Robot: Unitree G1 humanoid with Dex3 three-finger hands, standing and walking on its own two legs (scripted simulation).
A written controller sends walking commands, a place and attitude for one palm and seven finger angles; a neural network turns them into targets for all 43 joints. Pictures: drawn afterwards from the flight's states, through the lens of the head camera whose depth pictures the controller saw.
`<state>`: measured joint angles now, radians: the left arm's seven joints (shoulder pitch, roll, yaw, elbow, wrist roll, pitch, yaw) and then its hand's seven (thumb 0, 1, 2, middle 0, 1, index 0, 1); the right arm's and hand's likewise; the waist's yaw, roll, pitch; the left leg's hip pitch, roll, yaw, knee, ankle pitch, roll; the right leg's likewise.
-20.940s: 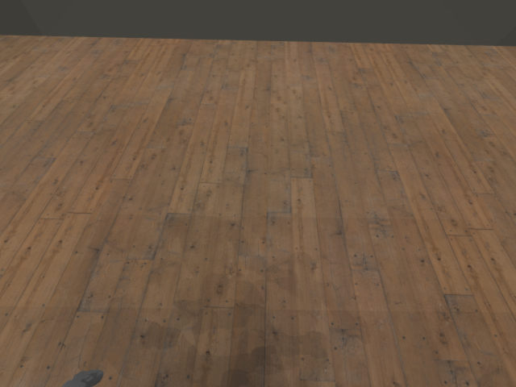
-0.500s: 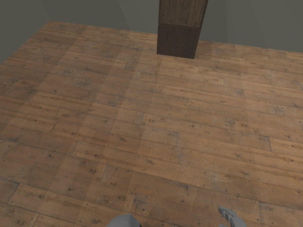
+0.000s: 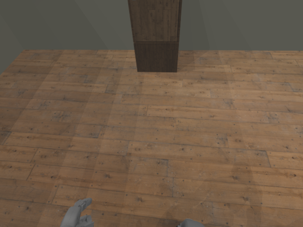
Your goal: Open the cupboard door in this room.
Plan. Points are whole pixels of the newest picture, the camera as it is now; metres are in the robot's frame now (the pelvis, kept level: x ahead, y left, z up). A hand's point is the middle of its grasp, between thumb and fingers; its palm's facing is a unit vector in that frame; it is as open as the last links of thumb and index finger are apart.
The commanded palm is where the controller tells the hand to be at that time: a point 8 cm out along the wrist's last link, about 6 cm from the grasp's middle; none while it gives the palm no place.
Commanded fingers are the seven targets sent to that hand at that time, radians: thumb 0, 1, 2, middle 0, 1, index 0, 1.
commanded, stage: turn or walk to find it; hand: left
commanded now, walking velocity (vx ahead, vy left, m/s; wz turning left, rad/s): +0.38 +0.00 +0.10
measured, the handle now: out of the picture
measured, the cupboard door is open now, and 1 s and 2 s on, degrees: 0 0 0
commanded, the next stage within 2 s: stand and wait in 0.56 s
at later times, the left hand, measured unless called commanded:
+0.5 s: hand out of the picture +0.10 +0.17 -0.17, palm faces +0.19 -0.97 -0.14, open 7.4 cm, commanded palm none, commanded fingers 0.00 0.90 0.90 -0.20 -0.30 -0.20 -0.30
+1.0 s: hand (107, 136) +0.46 +0.19 -0.15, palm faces +0.03 -0.97 -0.23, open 7.4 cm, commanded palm none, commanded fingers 0.00 0.90 0.90 -0.20 -0.30 -0.20 -0.30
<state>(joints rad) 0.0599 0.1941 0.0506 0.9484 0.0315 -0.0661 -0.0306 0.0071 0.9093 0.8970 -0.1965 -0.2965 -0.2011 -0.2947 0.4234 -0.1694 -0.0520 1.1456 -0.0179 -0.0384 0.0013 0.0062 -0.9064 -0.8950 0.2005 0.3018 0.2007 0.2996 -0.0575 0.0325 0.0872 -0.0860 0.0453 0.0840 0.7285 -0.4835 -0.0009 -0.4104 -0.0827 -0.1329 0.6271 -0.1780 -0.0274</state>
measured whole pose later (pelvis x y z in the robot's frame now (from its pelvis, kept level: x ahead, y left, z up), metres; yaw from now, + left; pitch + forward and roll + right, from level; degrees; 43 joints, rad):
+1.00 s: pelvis +0.38 +0.01 +0.01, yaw +3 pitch -3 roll +1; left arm 0.13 0.15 0.02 1.04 0.02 -0.05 0.01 0.00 0.91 0.90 -0.20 -0.30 -0.20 -0.29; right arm 0.29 -0.16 -0.04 1.13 -0.01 0.00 -0.02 0.01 -0.91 -0.90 0.20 0.30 0.20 0.30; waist -0.04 0.04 0.09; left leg -0.21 0.05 0.07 0.80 -0.55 -0.03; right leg -0.33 -0.06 -0.14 0.58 -0.21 -0.05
